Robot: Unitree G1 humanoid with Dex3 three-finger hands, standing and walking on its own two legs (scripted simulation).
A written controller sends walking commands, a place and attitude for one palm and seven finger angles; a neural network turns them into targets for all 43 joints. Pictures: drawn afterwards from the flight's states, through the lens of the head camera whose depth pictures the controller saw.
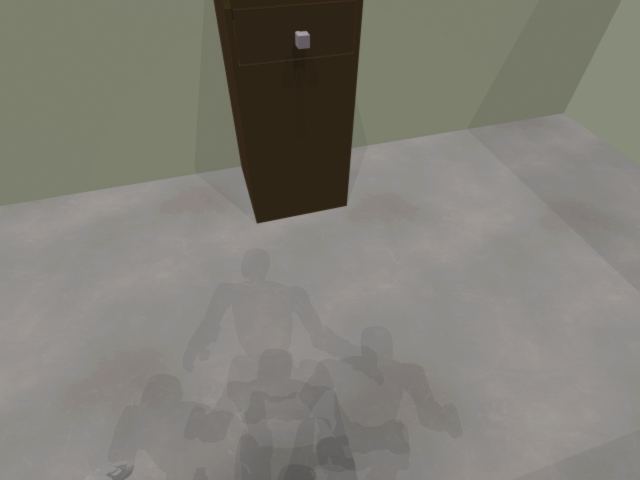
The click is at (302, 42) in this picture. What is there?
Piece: drawer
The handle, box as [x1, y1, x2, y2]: [295, 31, 309, 48]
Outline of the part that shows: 296,31 295,44 297,47 309,47 308,33 306,31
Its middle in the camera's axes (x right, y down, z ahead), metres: -0.07 -0.63 +1.21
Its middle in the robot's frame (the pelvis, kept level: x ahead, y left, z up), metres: +1.33 +0.13 +0.03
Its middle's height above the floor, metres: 0.80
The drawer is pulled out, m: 0.00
